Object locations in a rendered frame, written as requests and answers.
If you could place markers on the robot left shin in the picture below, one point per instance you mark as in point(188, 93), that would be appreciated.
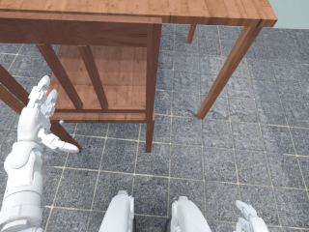
point(130, 223)

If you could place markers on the left robot forearm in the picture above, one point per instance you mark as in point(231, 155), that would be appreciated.
point(21, 205)

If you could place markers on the table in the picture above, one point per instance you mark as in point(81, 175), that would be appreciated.
point(252, 15)

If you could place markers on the right robot hand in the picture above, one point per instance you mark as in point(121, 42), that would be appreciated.
point(255, 223)

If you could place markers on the left robot hand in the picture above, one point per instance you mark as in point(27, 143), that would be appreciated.
point(36, 115)

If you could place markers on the chair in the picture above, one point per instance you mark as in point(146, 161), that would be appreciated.
point(105, 71)

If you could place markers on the robot right thigh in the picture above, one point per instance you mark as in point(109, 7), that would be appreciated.
point(188, 217)

